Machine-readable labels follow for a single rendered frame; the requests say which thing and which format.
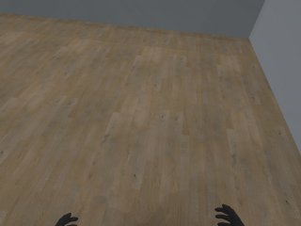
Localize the robot left hand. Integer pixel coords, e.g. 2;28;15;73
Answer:
55;213;78;226

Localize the robot right hand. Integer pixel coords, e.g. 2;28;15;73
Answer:
214;203;245;226

